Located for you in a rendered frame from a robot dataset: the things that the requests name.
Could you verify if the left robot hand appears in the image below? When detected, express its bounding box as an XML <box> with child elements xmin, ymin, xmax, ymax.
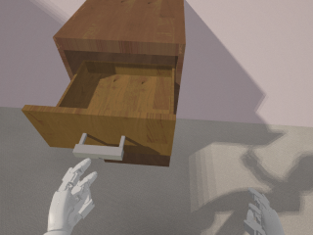
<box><xmin>47</xmin><ymin>158</ymin><xmax>98</xmax><ymax>234</ymax></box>

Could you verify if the handle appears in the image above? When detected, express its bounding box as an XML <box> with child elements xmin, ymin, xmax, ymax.
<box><xmin>72</xmin><ymin>133</ymin><xmax>125</xmax><ymax>161</ymax></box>

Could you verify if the cabinet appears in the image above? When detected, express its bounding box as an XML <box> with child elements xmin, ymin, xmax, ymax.
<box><xmin>53</xmin><ymin>0</ymin><xmax>186</xmax><ymax>167</ymax></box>

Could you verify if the right robot hand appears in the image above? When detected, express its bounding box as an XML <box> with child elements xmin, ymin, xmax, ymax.
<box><xmin>244</xmin><ymin>187</ymin><xmax>285</xmax><ymax>235</ymax></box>

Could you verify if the drawer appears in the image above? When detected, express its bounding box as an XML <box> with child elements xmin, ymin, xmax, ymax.
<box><xmin>22</xmin><ymin>60</ymin><xmax>176</xmax><ymax>156</ymax></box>

